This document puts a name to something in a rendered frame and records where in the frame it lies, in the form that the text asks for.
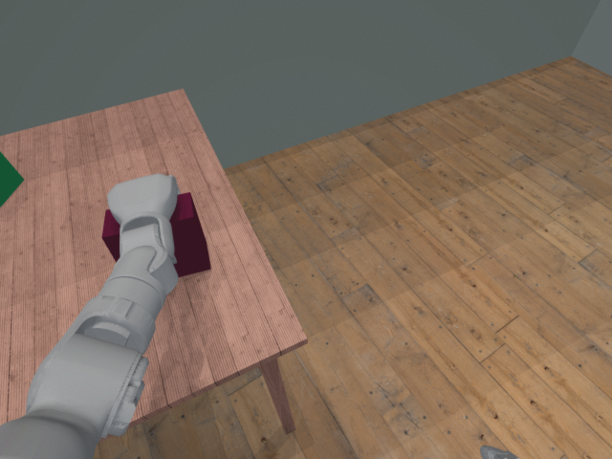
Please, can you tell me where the sponge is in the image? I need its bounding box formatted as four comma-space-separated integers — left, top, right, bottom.
101, 192, 211, 277

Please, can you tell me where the robot left forearm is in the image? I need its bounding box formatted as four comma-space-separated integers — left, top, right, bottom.
26, 211, 179, 414

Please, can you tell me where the table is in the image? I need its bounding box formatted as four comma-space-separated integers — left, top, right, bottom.
0, 89, 308, 444

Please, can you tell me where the left robot upper arm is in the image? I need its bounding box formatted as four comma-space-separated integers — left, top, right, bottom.
0, 333, 149, 459

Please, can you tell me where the robot left hand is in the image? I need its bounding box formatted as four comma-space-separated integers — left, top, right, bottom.
107, 173, 181, 265

